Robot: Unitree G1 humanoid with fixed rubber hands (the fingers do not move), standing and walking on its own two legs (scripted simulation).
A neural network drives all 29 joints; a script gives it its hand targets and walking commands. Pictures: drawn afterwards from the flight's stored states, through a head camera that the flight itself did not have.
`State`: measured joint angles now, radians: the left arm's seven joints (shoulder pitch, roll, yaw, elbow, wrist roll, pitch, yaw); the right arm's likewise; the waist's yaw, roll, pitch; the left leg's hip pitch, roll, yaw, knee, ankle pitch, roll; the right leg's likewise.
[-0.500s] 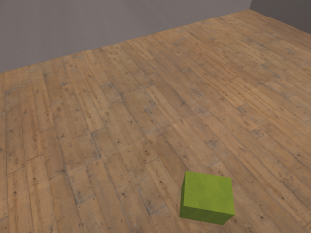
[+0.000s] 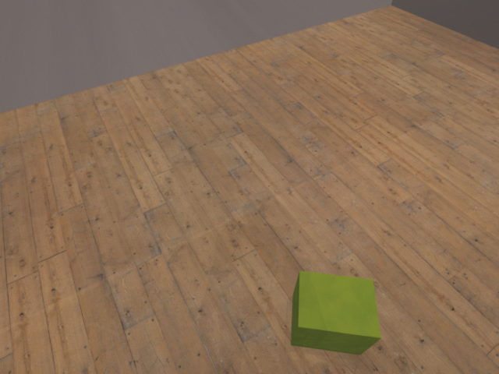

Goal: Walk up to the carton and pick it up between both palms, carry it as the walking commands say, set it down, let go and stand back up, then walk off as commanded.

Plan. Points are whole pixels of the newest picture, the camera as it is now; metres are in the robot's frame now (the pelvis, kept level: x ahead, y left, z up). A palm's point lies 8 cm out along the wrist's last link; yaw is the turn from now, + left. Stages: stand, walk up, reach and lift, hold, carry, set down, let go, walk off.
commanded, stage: stand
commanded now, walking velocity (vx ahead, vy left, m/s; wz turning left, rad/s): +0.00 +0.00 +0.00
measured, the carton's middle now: (330, 313) +0.41 -0.27 -0.66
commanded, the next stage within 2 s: walk off in 0.36 s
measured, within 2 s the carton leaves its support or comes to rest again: rests again in 1.64 s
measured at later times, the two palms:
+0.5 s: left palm out of the picture -0.03 +0.21 -0.15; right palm out of the picture -0.02 -0.22 -0.14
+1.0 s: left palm out of the picture +0.07 +0.15 -0.14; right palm out of the picture -0.01 -0.30 -0.16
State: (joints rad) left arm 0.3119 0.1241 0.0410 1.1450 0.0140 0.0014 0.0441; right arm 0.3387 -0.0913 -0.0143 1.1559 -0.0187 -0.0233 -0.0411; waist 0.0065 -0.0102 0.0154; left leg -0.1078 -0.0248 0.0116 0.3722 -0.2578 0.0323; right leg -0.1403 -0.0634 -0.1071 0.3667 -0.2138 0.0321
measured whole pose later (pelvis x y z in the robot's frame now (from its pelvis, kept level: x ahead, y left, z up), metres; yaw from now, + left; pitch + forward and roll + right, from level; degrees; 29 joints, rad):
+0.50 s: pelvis +0.00 +0.00 +0.00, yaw +0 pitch -1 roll +0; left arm 0.31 0.14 0.04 1.12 0.02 0.00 0.05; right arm 0.32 -0.13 -0.03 1.10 -0.02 -0.02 -0.05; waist 0.01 0.00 0.04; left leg -0.10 -0.02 0.01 0.37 -0.25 0.03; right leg -0.13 -0.06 -0.11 0.36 -0.21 0.03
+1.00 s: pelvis +0.06 -0.08 -0.01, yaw +4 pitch +1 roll +0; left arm 0.28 0.15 0.05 1.04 0.03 -0.07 0.01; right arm 0.42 -0.15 -0.05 1.17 -0.03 -0.01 -0.01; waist -0.02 0.05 0.03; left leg -0.30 0.06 -0.02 0.89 -0.43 0.02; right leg -0.24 -0.04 -0.20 0.54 -0.29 -0.04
